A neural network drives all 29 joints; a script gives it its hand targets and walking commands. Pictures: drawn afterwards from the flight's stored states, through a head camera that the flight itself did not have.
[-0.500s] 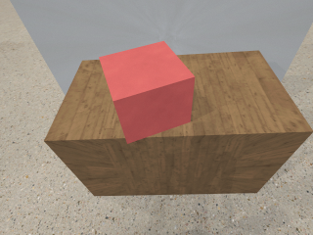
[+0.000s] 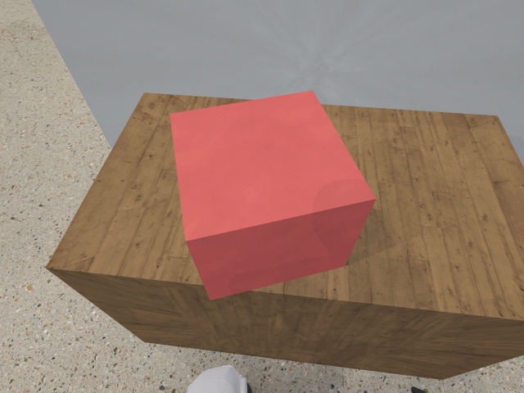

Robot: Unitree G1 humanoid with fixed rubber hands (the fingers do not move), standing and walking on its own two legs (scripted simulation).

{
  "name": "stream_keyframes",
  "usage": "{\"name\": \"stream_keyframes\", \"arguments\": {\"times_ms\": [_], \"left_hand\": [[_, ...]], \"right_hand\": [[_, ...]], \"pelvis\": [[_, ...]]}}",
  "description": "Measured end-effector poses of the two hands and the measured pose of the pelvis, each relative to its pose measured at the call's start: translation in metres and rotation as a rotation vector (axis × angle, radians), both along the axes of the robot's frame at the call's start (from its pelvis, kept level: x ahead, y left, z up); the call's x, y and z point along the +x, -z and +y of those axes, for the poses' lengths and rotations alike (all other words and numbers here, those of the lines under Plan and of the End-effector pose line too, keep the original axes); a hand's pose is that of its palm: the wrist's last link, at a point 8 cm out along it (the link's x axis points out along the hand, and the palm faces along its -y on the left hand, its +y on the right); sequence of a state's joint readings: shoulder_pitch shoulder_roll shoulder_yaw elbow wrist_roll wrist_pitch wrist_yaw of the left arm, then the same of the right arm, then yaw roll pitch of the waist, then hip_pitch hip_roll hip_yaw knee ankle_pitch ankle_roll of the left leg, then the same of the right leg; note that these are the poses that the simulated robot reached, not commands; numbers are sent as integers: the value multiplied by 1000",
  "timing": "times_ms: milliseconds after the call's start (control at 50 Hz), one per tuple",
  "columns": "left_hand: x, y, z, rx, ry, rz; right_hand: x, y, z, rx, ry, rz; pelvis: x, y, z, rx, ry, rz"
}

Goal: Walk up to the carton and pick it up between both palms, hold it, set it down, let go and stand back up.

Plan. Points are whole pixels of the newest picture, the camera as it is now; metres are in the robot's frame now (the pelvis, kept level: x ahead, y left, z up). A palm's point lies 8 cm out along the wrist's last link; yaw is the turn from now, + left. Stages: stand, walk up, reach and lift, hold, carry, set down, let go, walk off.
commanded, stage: walk up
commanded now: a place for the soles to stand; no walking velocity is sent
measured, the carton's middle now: (261, 194) +0.43 +0.05 +0.00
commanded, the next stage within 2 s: none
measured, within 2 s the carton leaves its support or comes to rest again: neither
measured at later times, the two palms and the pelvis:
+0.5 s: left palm (104, 391) +0.11 +0.26 -0.07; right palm out of the picture +0.14 -0.28 -0.11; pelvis +0.04 -0.01 +0.02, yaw +0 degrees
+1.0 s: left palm out of the picture +0.02 +0.31 -0.10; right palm out of the picture +0.07 -0.21 -0.09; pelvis -0.01 +0.04 +0.02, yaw +2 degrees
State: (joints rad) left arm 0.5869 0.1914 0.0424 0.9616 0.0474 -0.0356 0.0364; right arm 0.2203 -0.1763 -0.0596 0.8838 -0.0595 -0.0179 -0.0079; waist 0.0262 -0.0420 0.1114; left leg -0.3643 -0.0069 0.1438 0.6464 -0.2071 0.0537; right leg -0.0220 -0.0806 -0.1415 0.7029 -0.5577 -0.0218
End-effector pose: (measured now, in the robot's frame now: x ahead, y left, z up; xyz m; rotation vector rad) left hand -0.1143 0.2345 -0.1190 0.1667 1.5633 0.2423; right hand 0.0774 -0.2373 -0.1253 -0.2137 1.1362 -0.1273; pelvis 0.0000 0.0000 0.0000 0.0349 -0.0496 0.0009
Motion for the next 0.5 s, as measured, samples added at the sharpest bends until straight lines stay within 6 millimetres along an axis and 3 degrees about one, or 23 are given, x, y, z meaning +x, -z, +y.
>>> {"name": "stream_keyframes", "arguments": {"times_ms": [60, 200, 240, 280, 320, 360, 500], "left_hand": [[49, 1, 11, 17, 31, -47], [206, -26, 12, 37, 152, -359], [241, -31, 5, 31, 174, -438], [263, -31, -3, 35, 197, -488], [271, -27, -8, 44, 205, -503], [266, -28, -9, 56, 210, -493], [228, -47, 26, 157, 153, -448]], "right_hand": [[15, 1, -2, -17, 47, -14], [6, -7, -9, 4, 99, 82], [5, -5, -10, 13, 82, 112], [7, 2, -15, 22, 72, 133], [12, 10, -23, 28, 69, 134], [22, 12, -30, 23, 58, 121], [59, -12, -39, -36, -11, 30]], "pelvis": [[20, 0, 6, -5, 1, -16], [54, -21, 5, -29, 9, -18], [54, -21, 1, -24, 9, 4], [53, -16, -4, -17, 6, 16], [53, -10, -10, -28, 7, 23], [50, -9, -12, -40, 17, 21], [40, -20, -10, -12, -3, 13]]}}
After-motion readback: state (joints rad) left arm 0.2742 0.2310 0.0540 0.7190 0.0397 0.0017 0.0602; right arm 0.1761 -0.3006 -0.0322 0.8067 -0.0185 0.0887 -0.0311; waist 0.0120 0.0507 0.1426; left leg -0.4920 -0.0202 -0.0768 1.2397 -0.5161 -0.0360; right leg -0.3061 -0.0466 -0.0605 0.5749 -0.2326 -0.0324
